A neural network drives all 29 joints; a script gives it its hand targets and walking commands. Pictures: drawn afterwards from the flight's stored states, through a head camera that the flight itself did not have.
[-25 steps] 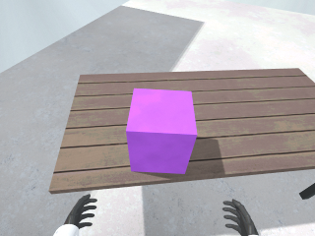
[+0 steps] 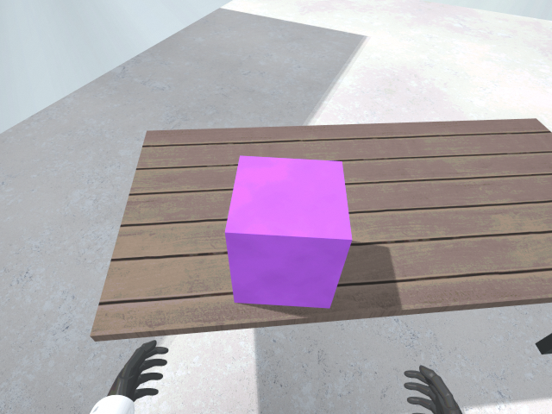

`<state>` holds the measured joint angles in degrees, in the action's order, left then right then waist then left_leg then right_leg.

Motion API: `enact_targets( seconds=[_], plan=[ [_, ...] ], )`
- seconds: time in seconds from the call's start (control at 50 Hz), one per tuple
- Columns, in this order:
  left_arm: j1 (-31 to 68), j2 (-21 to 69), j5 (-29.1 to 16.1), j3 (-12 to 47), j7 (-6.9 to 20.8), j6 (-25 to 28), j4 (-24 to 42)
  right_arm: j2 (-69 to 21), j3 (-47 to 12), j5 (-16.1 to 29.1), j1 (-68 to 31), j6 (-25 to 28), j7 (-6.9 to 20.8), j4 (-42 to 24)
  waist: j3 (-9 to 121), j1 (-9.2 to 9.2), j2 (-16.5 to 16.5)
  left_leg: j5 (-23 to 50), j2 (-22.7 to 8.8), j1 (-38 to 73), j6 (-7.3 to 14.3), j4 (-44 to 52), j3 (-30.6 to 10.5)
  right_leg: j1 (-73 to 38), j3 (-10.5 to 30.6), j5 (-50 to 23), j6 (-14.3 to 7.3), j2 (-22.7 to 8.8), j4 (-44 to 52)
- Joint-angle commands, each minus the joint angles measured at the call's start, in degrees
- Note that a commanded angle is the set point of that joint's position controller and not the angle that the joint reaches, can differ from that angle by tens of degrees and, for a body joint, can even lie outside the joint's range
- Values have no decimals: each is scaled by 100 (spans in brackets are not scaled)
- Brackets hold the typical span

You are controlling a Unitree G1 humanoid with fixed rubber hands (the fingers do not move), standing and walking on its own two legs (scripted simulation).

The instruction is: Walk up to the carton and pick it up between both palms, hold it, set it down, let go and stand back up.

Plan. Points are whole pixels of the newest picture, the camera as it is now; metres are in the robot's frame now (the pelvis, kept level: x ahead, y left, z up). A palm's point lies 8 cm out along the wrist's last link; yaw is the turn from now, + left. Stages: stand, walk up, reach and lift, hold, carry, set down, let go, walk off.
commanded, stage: stand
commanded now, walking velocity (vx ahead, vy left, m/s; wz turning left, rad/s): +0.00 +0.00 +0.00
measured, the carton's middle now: (286, 234) +0.49 -0.01 -0.09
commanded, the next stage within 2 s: none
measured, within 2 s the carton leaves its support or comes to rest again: neither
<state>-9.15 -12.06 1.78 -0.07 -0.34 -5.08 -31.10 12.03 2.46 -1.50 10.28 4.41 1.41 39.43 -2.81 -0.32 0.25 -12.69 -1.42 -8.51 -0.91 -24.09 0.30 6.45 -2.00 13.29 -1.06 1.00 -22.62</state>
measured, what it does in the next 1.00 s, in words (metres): stands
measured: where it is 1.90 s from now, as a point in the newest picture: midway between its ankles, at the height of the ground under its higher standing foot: outside the picture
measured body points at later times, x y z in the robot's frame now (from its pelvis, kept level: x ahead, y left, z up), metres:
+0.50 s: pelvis +0.02 +0.00 +0.00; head +0.02 +0.00 +0.45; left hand +0.10 +0.27 -0.12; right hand +0.14 -0.24 -0.12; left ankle +0.01 +0.13 -0.74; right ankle -0.01 -0.11 -0.74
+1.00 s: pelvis +0.02 +0.00 +0.00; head +0.02 +0.00 +0.45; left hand +0.05 +0.27 -0.14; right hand +0.10 -0.26 -0.14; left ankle +0.01 +0.13 -0.74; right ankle -0.01 -0.11 -0.74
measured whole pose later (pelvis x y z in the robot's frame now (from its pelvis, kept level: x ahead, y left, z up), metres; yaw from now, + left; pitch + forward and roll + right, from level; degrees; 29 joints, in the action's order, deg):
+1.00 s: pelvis +0.02 +0.00 +0.00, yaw +6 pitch -3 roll +0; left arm -17.0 -13.1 1.1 -1.9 -1.6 -0.7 -50.5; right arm 14.3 1.8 -0.9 17.8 -1.0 -1.5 51.7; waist -1.6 0.7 -0.5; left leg -14.0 0.8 -8.2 -0.4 -24.8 -5.0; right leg 3.1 -7.0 15.8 -0.6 -0.9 -21.5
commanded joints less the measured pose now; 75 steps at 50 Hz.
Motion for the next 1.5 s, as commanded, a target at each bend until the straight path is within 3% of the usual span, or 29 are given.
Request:
enact_targets(
  seconds=[0.0,0.06,0.08,0.1,0.12,0.18,0.2,0.28,0.32,0.34,0.4,0.42,0.54,0.62,0.68,0.74,0.86,0.88,0.9,1.08,1.12,1.14,1.2,1.28,1.3,1.34,1.38,1.46,1.48],
  plan=[
    [-229,-840,67,-408,166,516,17,650,199,-5,-163,-412,0,-383,336,254,-45,608,-477,-237,97,205,-493,339,564,-565,177,-621,306],
    [98,-687,101,-412,146,490,59,697,259,46,550,-338,19,-189,835,-8,-250,575,-212,-837,29,127,-425,-530,425,-522,73,-693,245],
    [135,-806,104,-431,105,547,82,942,321,-11,571,-364,-18,-94,1101,4,39,902,-258,-622,31,-24,-475,-646,415,-1102,66,-787,80],
    [-104,-694,53,-422,111,560,-39,920,328,-38,335,-397,-45,-154,1207,170,-376,1279,-272,-570,99,-56,-464,-672,333,-1220,117,-750,44],
    [-165,-710,-9,-418,60,587,-83,676,233,-4,330,-385,-56,-139,1072,159,70,1431,-339,-379,138,24,-582,-474,281,-1238,112,-685,9],
    [162,-636,11,-349,-20,576,-169,661,195,-6,408,-334,-81,-71,916,48,-22,1720,-365,-468,243,-142,-679,-405,301,-1476,102,-737,106],
    [50,-658,-15,-365,-66,575,-169,819,246,-67,476,-395,-102,-49,843,37,373,1982,-319,-293,223,-165,-687,-337,170,-2010,71,-732,-80],
    [-465,-761,-33,-346,-12,490,-493,718,188,20,695,-408,-110,213,16,151,-336,1392,-279,-700,196,204,-737,-88,228,-731,109,-714,203],
    [-724,-936,-45,-362,-32,451,-661,917,220,-24,861,-461,-151,199,-17,75,83,1619,-360,-406,228,106,-804,171,124,-717,124,-694,258],
    [-604,-873,-50,-353,-20,501,-633,888,238,-18,745,-454,-168,201,45,106,-268,1278,-295,-447,231,150,-786,200,168,-474,125,-692,300],
    [-629,-909,-21,-345,-37,534,-732,791,169,-4,858,-425,-169,244,27,116,-337,1372,-297,-332,169,116,-836,211,177,-616,110,-650,299],
    [-632,-934,-40,-388,-55,568,-799,679,153,17,966,-411,-192,289,-339,43,30,1352,-306,-591,195,224,-944,247,175,-590,71,-660,279],
    [-453,-778,-60,-343,-56,586,-961,718,151,44,899,-397,-236,454,136,-21,-107,1452,-216,-638,225,285,-896,-309,4,-827,85,-683,246],
    [-918,-1004,-49,-419,-69,538,-1091,757,91,42,514,-400,-218,440,374,252,-190,1567,-262,-461,277,149,-906,-498,16,-955,75,-763,323],
    [-898,-759,-88,-376,-105,506,-1319,838,143,41,835,-397,-287,619,-112,125,-238,1597,-269,-327,324,150,-940,-80,65,-972,34,-761,360],
    [-1008,-754,-74,-392,-110,501,-1403,755,91,30,907,-450,-259,644,-48,118,513,1380,-324,-232,414,197,-1039,-148,-54,-1036,-44,-705,302],
    [-690,-739,-94,-340,-124,460,-1559,999,109,6,858,-498,-273,902,-241,58,-461,1266,-193,-431,288,346,-884,-253,91,-656,-36,-730,491],
    [-844,-779,-66,-326,-144,491,-1648,814,68,69,1010,-497,-292,963,-163,12,20,1091,-200,-362,263,415,-928,-254,-36,-529,-48,-708,500],
    [-912,-703,-43,-329,-93,490,-1701,689,14,66,950,-497,-294,1015,-108,113,-509,1146,-224,-419,240,321,-879,-310,2,-472,-59,-729,502],
    [-931,-836,-97,-321,-155,489,-2041,787,-13,102,836,-466,-336,1246,-177,85,370,1731,-249,-74,372,326,-984,-351,-32,-1194,-26,-757,459],
    [-1135,-753,-75,-283,-147,495,-2134,621,-60,93,867,-464,-323,1445,-282,100,-328,1453,-222,-145,296,340,-851,-313,-14,-925,-42,-808,538],
    [-972,-658,-65,-248,-160,472,-2174,675,-82,93,961,-505,-310,1393,-16,23,194,1400,-219,-126,281,375,-867,-434,-98,-925,-55,-764,541],
    [-982,-672,-62,-282,-151,460,-2235,476,-134,54,829,-516,-356,1594,-432,107,-435,1427,-214,-179,283,399,-913,-238,-3,-693,-55,-765,564],
    [-1217,-517,-59,-149,-150,459,-2480,662,-111,126,1021,-554,-410,1697,-430,63,-308,671,-214,-344,222,602,-869,-311,-8,-478,-50,-748,722],
    [-1261,-724,-93,-200,-155,454,-2474,598,-141,116,1024,-529,-395,1703,-551,100,253,810,-221,-485,227,653,-956,-369,-93,-300,-36,-717,646],
    [-927,-781,-75,-223,-108,397,-2446,692,-119,142,933,-498,-313,1765,-453,31,-179,455,-95,-797,172,766,-894,-597,-93,-165,11,-694,664],
    [-1336,-457,-94,-120,-138,413,-2671,586,-156,110,887,-470,-375,1855,-727,190,102,1059,-215,-447,289,639,-989,-224,-105,-493,42,-724,632],
    [-1029,-512,-96,-104,-126,428,-2714,530,-192,90,826,-474,-304,1831,-636,44,236,810,-156,-470,239,535,-933,-100,-107,-147,4,-712,746],
    [-924,-491,-79,-118,-115,451,-2639,739,-134,40,725,-499,-359,1836,-297,136,-187,933,-177,-357,267,534,-911,-358,-57,-330,-24,-743,684]
  ],
)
